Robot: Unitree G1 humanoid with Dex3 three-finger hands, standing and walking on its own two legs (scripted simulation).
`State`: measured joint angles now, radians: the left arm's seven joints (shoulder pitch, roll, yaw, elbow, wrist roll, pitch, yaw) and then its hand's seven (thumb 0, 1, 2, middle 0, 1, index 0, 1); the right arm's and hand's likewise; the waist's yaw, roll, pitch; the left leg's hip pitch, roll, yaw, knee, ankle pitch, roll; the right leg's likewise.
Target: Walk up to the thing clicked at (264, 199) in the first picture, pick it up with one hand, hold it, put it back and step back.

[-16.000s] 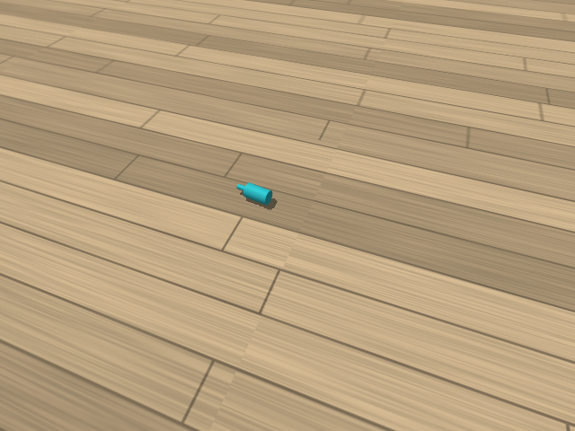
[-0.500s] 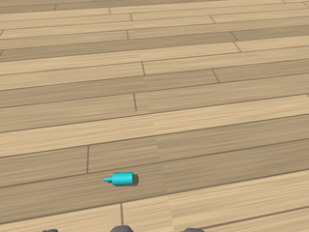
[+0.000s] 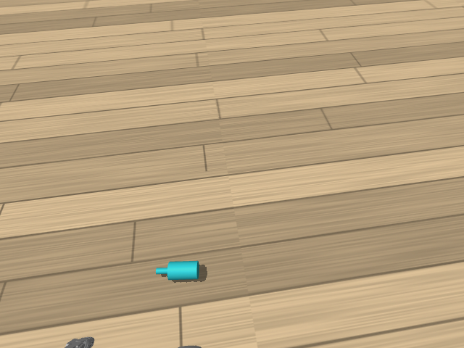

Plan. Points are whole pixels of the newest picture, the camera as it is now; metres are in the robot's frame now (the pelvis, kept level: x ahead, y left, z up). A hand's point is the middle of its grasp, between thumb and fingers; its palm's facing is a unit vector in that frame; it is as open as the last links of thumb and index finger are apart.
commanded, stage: walk up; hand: left
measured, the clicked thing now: (177, 270) +0.49 +0.28 -0.72
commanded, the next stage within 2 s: stand in 1.14 s
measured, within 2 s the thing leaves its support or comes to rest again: neither
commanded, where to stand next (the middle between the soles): +0.11 +0.01 m, yaw +1 degrees
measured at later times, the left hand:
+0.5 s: hand out of the picture +0.12 +0.25 -0.13, palm faces +0.04 -0.95 -0.32, open 7.4 cm
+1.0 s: hand out of the picture +0.11 +0.26 -0.13, palm faces +0.02 -0.95 -0.31, open 7.4 cm
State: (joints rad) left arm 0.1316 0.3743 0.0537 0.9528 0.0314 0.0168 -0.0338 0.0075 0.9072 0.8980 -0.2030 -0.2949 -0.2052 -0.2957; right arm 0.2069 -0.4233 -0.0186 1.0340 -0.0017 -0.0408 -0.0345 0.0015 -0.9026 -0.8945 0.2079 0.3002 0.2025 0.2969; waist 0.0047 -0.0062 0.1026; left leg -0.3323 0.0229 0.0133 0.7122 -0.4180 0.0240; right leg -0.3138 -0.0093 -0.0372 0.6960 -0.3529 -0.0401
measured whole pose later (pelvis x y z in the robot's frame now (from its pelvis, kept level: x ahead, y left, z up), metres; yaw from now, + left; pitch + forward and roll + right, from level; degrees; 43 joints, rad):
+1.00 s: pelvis +0.02 +0.01 +0.03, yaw +1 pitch -2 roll +0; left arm 0.07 0.35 0.05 1.12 0.01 0.02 -0.03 0.01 0.91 0.90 -0.20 -0.29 -0.20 -0.30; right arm 0.12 -0.36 0.00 1.13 -0.02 -0.04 -0.02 0.00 -0.90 -0.89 0.21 0.30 0.20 0.30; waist 0.00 -0.01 0.06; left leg -0.14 0.02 0.01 0.37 -0.20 -0.01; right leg -0.12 0.00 -0.05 0.36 -0.22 -0.02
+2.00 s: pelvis +0.03 +0.02 +0.03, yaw +1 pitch -1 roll +0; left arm 0.08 0.34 0.01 1.16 0.01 -0.02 0.00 0.01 0.91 0.90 -0.20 -0.29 -0.20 -0.30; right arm 0.09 -0.35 0.01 1.16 -0.01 -0.01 0.01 0.00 -0.90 -0.89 0.21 0.30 0.20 0.30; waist 0.00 0.01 0.05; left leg -0.10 0.01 0.01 0.29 -0.16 0.00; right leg -0.08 -0.01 -0.05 0.28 -0.18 0.00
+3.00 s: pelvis +0.03 +0.02 +0.03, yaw +1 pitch -2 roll +0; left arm 0.11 0.35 0.00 1.14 0.01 -0.02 0.00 0.01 0.91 0.90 -0.20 -0.29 -0.20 -0.30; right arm 0.10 -0.35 0.01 1.14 -0.01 -0.01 0.00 0.00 -0.90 -0.89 0.21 0.30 0.20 0.30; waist 0.00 0.01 0.05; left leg -0.09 0.00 0.01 0.29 -0.16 0.00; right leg -0.07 -0.01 -0.05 0.28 -0.18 0.00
